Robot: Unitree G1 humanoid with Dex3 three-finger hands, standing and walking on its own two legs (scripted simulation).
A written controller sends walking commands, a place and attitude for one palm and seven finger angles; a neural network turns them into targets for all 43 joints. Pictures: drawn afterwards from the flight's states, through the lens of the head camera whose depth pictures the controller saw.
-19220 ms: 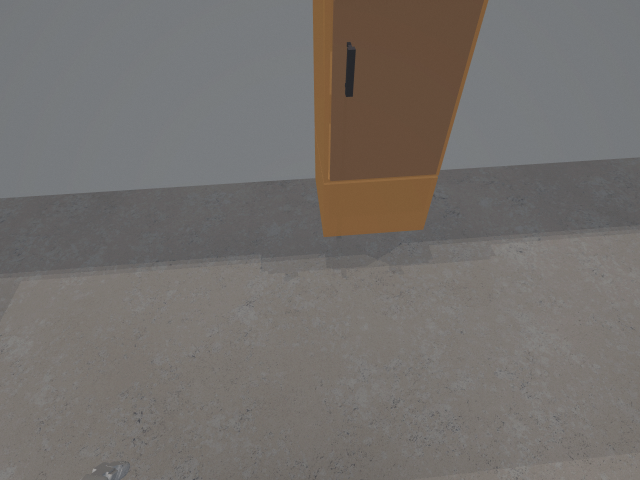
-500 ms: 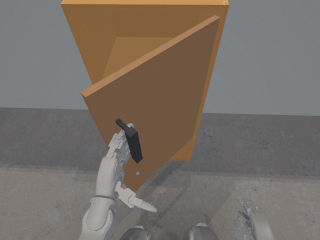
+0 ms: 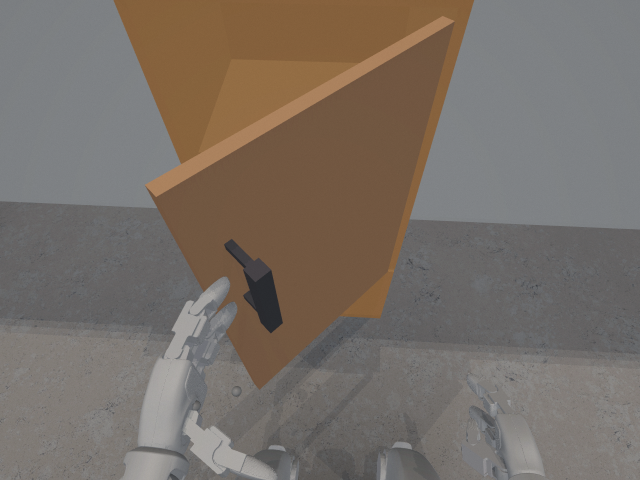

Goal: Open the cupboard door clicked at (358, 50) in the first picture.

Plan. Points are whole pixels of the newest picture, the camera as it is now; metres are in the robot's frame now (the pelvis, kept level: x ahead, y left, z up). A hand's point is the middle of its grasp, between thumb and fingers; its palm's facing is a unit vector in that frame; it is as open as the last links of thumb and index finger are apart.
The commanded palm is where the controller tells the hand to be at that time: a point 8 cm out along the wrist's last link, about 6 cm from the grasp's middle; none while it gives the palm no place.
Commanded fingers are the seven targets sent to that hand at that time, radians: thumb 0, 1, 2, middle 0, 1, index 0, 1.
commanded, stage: slide the hand sideways off the handle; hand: left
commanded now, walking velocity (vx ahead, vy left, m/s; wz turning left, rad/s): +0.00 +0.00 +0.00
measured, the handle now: (254, 288) +0.32 +0.10 +0.07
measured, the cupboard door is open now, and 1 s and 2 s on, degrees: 47 47 47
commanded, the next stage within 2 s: draw the hand back to the body in 0.36 s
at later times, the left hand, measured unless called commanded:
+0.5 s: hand (196, 426) +0.17 +0.14 +0.06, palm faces -0.02 -1.00 -0.05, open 16.3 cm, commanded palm +0.15 +0.20 +0.07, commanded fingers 0.00 -0.50 0.30 -0.15 -0.30 -0.15 -0.30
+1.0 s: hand (113, 403) +0.18 +0.18 +0.14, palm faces +0.02 -0.99 -0.14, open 16.1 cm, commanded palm +0.14 +0.24 +0.15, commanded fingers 0.00 -0.22 0.42 -0.16 -0.30 -0.16 -0.30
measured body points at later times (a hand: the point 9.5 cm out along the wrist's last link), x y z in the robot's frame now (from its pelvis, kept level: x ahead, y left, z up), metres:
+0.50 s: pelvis -0.01 -0.01 -0.01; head +0.06 -0.02 +0.43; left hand +0.17 +0.19 +0.07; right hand +0.19 -0.24 -0.08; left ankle -0.01 +0.11 -0.65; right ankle +0.03 -0.12 -0.65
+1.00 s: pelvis +0.00 +0.00 +0.03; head +0.01 +0.00 +0.48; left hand +0.17 +0.24 +0.15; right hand +0.19 -0.22 -0.03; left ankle -0.01 +0.11 -0.65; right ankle +0.03 -0.12 -0.65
